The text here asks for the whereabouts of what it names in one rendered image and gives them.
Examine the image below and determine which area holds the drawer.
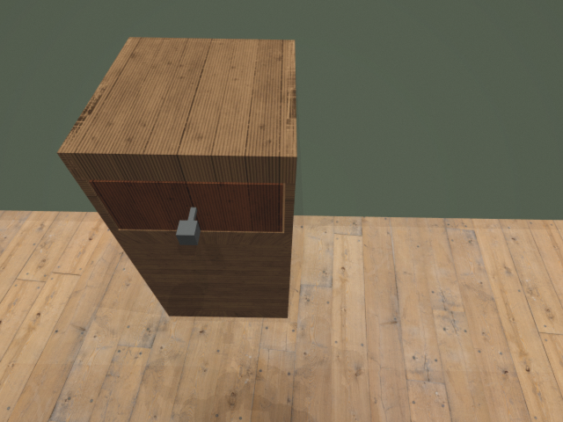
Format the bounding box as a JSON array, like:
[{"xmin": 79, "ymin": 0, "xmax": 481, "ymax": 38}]
[{"xmin": 89, "ymin": 180, "xmax": 283, "ymax": 232}]

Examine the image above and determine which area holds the handle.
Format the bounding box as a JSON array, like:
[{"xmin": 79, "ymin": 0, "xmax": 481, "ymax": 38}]
[{"xmin": 176, "ymin": 207, "xmax": 201, "ymax": 245}]

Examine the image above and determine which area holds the cabinet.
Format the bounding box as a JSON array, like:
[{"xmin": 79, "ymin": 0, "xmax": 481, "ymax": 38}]
[{"xmin": 57, "ymin": 37, "xmax": 297, "ymax": 318}]

